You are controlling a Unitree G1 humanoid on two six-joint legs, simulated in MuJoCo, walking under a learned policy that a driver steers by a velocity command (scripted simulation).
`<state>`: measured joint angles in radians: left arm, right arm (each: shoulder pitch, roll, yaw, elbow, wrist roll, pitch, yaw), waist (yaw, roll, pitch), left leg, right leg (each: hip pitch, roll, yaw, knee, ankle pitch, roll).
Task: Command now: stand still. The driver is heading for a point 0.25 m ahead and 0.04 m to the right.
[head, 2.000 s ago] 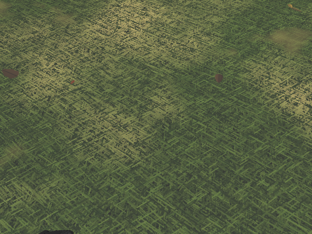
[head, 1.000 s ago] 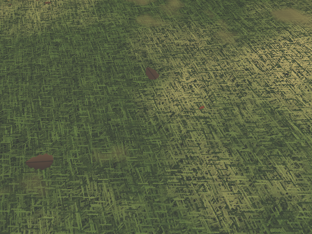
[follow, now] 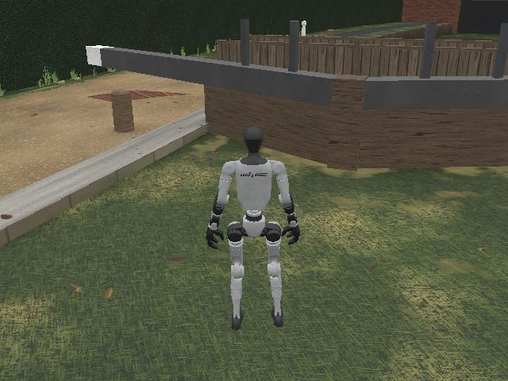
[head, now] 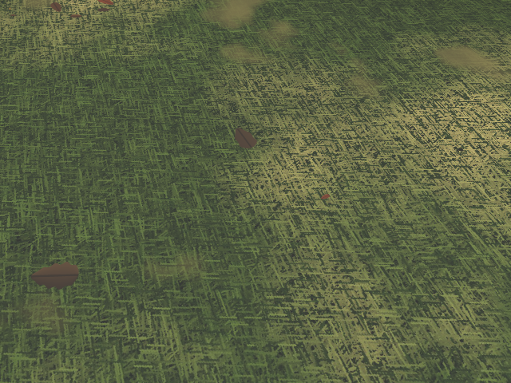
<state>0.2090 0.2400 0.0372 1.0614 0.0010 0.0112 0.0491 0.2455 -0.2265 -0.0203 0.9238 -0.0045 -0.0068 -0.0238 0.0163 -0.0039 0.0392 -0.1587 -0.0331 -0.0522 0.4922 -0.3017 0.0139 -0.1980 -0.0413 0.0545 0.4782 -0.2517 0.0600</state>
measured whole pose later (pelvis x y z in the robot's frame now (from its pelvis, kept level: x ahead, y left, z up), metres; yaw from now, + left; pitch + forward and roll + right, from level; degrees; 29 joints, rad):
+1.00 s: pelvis +0.00 -0.01 +0.00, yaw +0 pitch -1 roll +0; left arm 0.29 0.18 0.01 1.12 0.00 0.00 0.05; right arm 0.31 -0.18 0.00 1.09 0.00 0.00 -0.04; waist 0.00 0.00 0.04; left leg -0.18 -0.01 -0.05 0.50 -0.30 -0.01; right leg -0.23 -0.02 0.05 0.50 -0.26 0.04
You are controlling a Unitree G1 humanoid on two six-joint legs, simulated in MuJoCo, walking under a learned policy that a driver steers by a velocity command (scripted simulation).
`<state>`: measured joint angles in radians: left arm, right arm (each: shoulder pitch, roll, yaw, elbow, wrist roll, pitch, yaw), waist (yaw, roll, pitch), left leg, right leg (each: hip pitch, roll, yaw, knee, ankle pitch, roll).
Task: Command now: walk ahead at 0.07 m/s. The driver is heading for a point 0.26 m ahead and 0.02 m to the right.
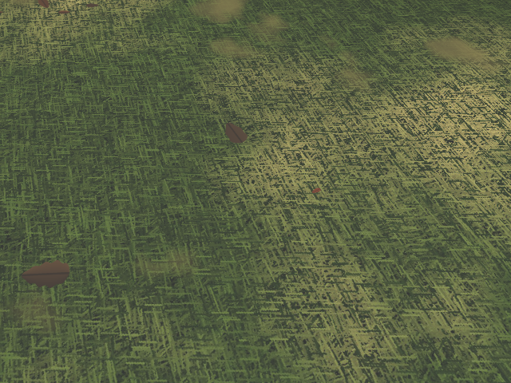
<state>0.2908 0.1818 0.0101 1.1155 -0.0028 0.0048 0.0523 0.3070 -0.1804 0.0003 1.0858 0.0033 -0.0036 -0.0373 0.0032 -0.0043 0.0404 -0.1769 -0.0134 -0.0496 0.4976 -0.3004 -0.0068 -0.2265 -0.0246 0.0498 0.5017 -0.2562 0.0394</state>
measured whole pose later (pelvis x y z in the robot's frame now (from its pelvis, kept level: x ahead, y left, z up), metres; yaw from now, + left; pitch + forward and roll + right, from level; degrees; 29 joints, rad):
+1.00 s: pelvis +0.02 -0.02 +0.00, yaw +0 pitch -2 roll +0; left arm 0.27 0.18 0.03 1.09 -0.01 0.01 0.05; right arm 0.32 -0.16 -0.01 1.13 0.00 -0.01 -0.05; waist 0.00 0.00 0.05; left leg -0.13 0.02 -0.03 0.49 -0.33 -0.03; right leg -0.19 0.00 0.02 0.51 -0.29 0.01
